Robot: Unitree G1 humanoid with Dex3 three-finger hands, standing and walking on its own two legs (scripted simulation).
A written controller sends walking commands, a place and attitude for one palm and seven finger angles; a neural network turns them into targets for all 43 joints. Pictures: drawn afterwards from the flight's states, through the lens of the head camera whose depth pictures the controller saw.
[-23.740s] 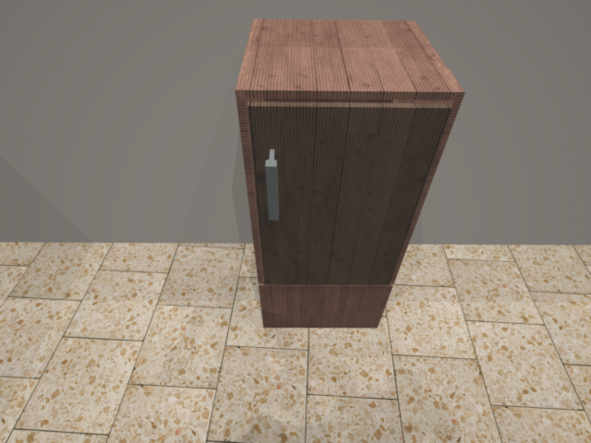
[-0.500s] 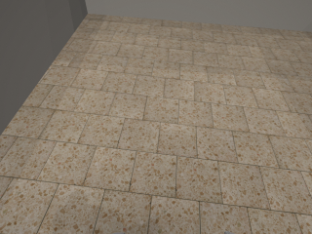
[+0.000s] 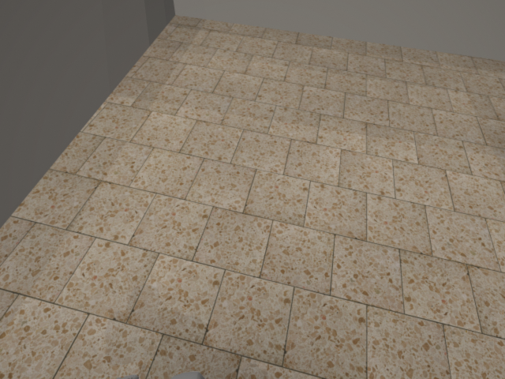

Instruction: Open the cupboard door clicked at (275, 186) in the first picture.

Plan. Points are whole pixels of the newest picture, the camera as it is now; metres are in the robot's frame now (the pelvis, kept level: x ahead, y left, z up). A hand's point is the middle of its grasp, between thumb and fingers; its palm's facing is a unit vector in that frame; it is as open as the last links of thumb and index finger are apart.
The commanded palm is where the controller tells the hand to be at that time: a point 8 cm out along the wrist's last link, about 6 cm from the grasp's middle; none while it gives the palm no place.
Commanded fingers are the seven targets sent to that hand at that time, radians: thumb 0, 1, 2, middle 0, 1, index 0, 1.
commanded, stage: turn to face it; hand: left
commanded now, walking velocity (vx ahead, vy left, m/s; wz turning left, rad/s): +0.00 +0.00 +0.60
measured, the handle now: out of the picture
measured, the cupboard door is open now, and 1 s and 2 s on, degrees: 47 47 47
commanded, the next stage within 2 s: none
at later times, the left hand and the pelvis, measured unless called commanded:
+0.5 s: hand out of the picture +0.09 +0.16 -0.15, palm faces +0.28 -0.91 -0.30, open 7.4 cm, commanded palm none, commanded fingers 0.00 0.90 0.90 -0.20 -0.30 -0.20 -0.30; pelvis +0.06 -0.06 +0.00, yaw +17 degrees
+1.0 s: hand out of the picture +0.04 +0.16 -0.16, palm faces +0.58 -0.77 -0.28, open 7.4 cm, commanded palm none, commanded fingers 0.00 0.90 0.90 -0.20 -0.30 -0.20 -0.30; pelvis +0.09 -0.07 +0.00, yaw +35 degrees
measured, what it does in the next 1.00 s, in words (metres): walks ahead, turning left: left foot, then right foot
